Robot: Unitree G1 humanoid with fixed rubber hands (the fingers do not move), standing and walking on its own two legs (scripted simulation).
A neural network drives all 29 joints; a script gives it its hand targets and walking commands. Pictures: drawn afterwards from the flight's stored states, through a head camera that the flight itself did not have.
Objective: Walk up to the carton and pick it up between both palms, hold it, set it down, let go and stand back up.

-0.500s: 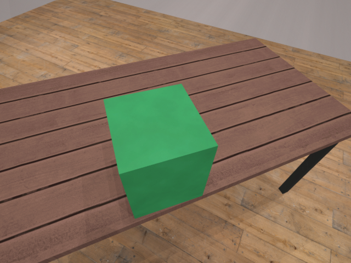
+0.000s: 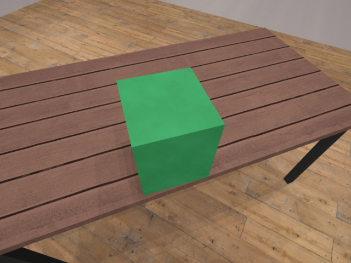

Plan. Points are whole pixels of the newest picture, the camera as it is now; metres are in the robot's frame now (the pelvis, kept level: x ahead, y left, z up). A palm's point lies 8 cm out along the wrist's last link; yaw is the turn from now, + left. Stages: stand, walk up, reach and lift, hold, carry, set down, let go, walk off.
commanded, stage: walk up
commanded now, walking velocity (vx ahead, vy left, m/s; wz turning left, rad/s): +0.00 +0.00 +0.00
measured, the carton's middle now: (166, 133) +0.45 +0.02 +0.00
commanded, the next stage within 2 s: none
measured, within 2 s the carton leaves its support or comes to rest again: neither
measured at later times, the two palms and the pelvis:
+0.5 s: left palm out of the picture -0.03 +0.28 -0.13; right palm out of the picture -0.08 -0.17 -0.14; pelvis -0.01 +0.04 +0.01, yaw -1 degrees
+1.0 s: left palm out of the picture +0.02 +0.17 -0.14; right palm out of the picture +0.05 -0.23 -0.15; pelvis +0.05 -0.02 +0.00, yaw +0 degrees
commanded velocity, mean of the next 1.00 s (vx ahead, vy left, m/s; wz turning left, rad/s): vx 0.07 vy -0.01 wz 0.00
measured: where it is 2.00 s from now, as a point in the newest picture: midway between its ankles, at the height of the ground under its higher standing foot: outside the picture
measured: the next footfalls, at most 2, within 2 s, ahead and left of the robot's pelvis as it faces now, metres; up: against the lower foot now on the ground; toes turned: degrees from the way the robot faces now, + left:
left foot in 0.04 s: -0.02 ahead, +0.13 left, +0.00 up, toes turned +0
right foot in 0.64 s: +0.03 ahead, -0.10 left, +0.00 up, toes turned -4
